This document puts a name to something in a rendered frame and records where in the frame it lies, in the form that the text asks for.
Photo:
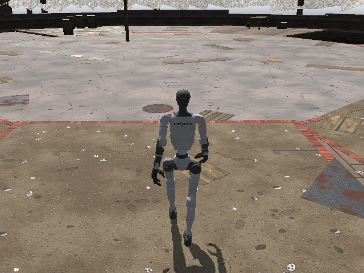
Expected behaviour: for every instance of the right robot forearm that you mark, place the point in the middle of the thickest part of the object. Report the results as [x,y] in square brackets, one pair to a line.
[204,148]

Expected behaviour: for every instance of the right robot foot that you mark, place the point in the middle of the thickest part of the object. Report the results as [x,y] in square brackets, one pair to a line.
[187,241]

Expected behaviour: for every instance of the robot left hand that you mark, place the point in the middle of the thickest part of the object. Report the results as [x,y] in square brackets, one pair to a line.
[154,175]

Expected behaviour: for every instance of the left robot upper arm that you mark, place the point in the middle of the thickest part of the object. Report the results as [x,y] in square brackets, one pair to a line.
[165,119]

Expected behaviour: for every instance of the left robot forearm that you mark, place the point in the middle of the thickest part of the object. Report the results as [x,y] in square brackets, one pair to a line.
[158,155]

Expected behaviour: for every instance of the robot head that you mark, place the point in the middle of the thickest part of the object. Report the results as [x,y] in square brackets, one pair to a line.
[182,98]

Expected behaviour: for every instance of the robot right hand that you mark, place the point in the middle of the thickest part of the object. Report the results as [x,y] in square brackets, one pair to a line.
[205,157]

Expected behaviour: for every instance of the right robot upper arm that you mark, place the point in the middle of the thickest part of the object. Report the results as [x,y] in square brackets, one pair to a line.
[200,120]

